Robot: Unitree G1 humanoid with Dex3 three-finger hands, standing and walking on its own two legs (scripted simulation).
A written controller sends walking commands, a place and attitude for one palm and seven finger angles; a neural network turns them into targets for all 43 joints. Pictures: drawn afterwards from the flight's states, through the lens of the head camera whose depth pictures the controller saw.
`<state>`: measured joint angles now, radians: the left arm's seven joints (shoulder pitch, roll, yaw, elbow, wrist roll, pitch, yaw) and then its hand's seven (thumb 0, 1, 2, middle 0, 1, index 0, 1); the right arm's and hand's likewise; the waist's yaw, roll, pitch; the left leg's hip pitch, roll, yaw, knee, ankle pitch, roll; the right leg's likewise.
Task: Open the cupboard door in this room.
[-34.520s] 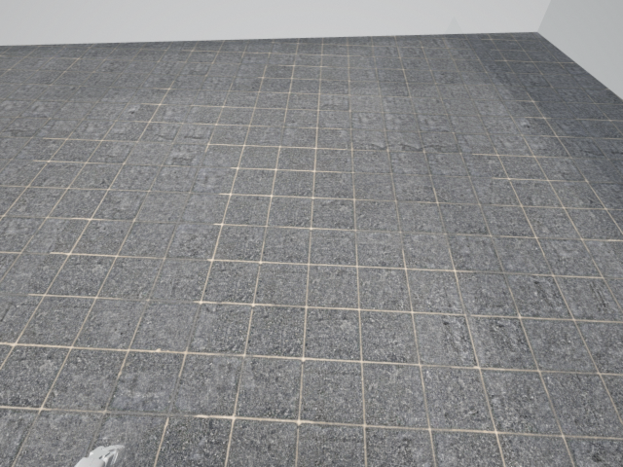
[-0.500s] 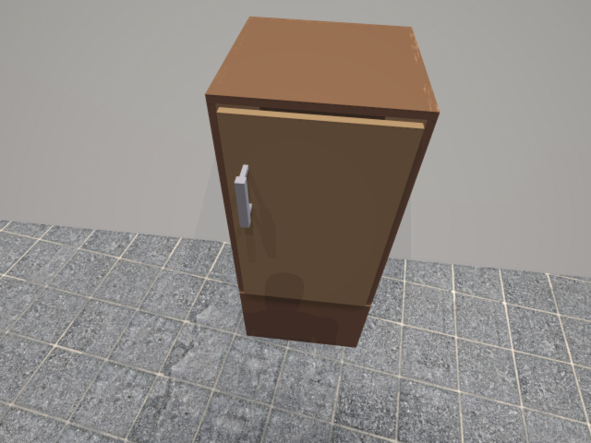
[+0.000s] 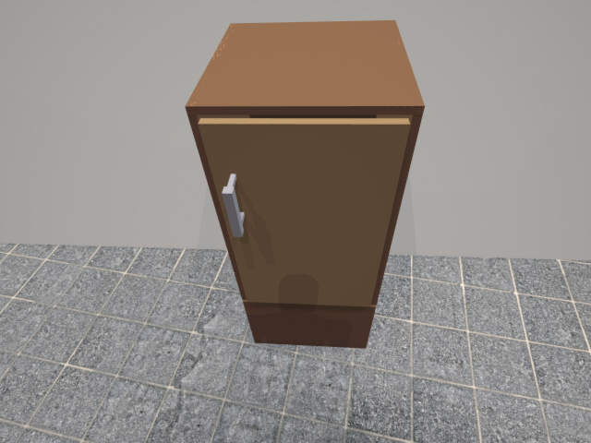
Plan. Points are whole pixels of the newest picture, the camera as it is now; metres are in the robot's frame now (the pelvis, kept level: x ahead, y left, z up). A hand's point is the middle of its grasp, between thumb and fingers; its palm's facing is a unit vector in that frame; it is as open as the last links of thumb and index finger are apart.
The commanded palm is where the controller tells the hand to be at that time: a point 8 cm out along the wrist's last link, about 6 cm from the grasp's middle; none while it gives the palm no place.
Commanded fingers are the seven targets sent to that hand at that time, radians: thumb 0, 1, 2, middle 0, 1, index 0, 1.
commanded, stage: look again from close up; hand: left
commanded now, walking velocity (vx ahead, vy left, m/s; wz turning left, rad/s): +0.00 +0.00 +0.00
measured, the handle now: (235, 206) +0.54 +0.16 -0.02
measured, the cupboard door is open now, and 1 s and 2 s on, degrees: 0 0 0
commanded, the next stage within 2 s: raise the hand with hooked fingers in 0.22 s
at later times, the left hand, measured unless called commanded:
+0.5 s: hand (177, 420) +0.17 +0.18 -0.06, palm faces +0.27 -0.95 -0.15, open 7.4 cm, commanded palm +0.12 +0.22 -0.06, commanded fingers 0.00 0.67 0.80 -0.22 -0.45 -0.22 -0.45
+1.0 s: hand (169, 400) +0.19 +0.20 -0.05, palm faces -0.04 -1.00 -0.05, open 10.1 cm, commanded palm +0.17 +0.26 -0.04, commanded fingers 0.00 0.08 0.55 -0.26 -0.82 -0.26 -0.82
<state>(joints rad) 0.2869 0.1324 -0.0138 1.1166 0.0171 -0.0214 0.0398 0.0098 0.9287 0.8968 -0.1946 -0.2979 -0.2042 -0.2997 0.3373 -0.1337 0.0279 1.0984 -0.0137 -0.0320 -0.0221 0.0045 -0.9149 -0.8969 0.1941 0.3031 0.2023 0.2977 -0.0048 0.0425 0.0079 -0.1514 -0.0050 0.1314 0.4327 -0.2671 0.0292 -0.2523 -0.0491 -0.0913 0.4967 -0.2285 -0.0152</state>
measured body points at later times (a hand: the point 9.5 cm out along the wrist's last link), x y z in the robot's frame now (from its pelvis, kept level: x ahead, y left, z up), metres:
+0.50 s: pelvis +0.00 -0.02 -0.01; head +0.02 -0.04 +0.44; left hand +0.15 +0.23 -0.05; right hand +0.10 -0.28 -0.13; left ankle -0.02 +0.10 -0.74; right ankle +0.03 -0.11 -0.74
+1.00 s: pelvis -0.03 -0.01 -0.09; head +0.05 +0.01 +0.35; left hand +0.19 +0.25 -0.05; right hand +0.18 -0.21 -0.17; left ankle -0.02 +0.10 -0.74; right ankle +0.02 -0.11 -0.74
